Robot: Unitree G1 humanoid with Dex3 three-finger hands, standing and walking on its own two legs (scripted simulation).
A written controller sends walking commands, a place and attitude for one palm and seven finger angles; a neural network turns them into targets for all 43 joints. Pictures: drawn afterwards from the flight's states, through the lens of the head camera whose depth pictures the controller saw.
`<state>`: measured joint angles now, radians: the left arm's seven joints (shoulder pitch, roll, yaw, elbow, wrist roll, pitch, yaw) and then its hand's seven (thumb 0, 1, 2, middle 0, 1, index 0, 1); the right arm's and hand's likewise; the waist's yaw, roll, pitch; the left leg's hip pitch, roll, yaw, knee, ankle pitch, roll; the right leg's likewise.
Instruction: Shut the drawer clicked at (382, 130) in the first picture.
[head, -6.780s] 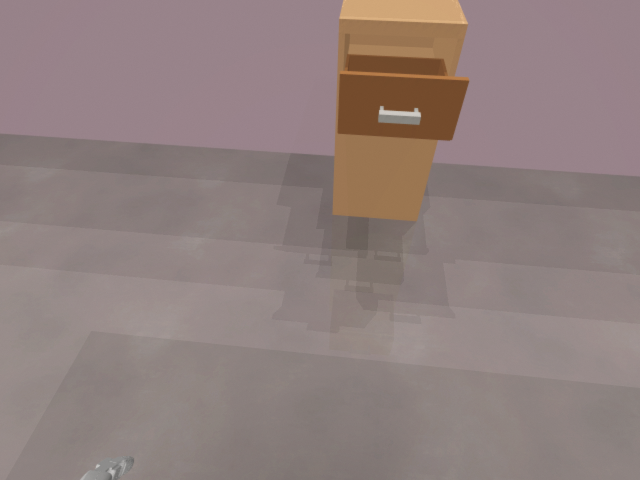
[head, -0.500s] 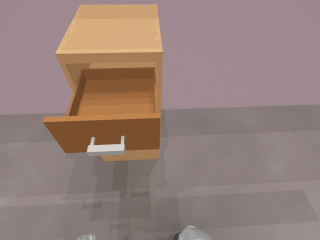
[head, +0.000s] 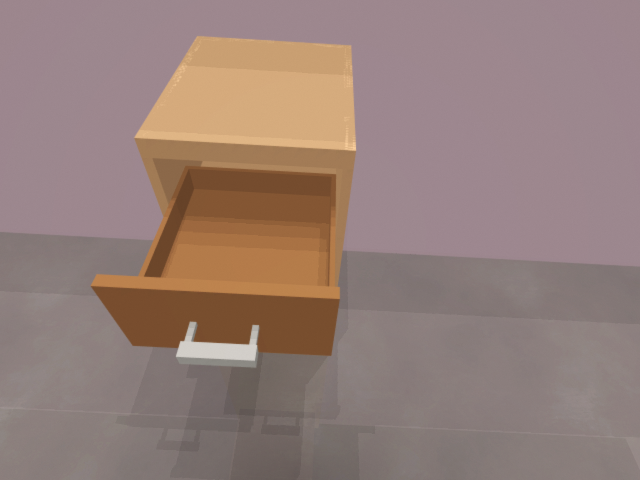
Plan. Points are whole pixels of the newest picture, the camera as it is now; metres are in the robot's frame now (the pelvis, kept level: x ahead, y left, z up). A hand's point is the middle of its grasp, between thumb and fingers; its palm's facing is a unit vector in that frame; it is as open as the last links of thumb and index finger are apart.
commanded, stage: come to a stop and stand still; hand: left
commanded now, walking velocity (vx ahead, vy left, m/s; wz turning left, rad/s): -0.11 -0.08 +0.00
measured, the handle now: (221, 341) +0.31 +0.18 -0.07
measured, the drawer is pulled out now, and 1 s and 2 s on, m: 0.28 0.28 0.28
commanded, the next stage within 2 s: look again from close up in 1.40 s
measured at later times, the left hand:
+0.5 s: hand out of the picture -0.04 +0.11 -0.17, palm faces +0.05 -0.98 -0.19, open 7.4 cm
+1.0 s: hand out of the picture -0.03 +0.11 -0.17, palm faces +0.07 -0.98 -0.16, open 7.4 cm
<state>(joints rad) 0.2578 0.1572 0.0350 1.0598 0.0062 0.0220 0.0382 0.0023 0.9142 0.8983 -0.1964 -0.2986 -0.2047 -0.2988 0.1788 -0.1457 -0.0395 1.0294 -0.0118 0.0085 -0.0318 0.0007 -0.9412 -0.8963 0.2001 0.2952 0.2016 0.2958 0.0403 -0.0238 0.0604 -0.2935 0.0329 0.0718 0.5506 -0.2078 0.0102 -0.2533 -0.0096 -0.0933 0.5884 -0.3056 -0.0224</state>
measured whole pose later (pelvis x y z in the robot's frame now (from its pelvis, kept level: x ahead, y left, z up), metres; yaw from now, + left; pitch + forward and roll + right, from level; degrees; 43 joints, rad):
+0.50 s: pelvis -0.04 -0.06 +0.01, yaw +0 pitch -4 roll +0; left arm 0.30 0.12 0.00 1.12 0.00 0.00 0.03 0.01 0.91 0.90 -0.20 -0.30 -0.20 -0.30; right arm 0.27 -0.18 -0.03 1.14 -0.01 0.03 -0.02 0.00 -0.92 -0.90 0.20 0.30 0.20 0.30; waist -0.01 0.03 0.02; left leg -0.24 0.08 -0.02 0.43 -0.13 -0.06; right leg -0.12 0.05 -0.08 0.47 -0.30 -0.07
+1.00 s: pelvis -0.01 -0.04 +0.01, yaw +0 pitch -2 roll +0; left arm 0.32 0.10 0.01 1.14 0.00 -0.01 0.04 0.00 0.91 0.90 -0.20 -0.30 -0.20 -0.30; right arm 0.33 -0.08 0.00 1.17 -0.01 0.00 -0.04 0.00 -0.91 -0.90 0.20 0.30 0.20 0.30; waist 0.00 0.01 0.04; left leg -0.22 0.06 0.00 0.44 -0.18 -0.06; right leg -0.08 0.03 -0.07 0.42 -0.31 -0.05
